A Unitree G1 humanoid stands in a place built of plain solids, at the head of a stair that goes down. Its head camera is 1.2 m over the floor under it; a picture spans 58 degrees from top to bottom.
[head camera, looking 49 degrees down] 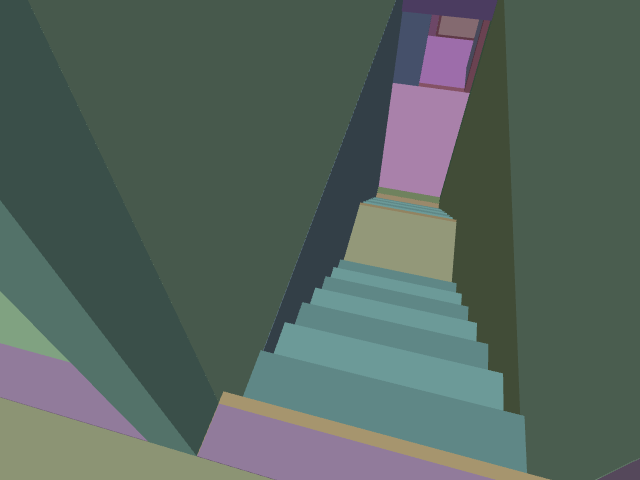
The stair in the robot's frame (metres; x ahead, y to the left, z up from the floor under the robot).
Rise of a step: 0.21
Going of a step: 0.24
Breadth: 0.89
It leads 15 degrees to the right of straight ahead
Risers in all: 8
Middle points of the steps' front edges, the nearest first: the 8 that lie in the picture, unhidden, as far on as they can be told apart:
0.36 -0.16 0.00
0.60 -0.22 -0.20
0.83 -0.28 -0.41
1.06 -0.34 -0.62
1.29 -0.40 -0.83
1.53 -0.47 -1.03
1.76 -0.53 -1.24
1.99 -0.59 -1.45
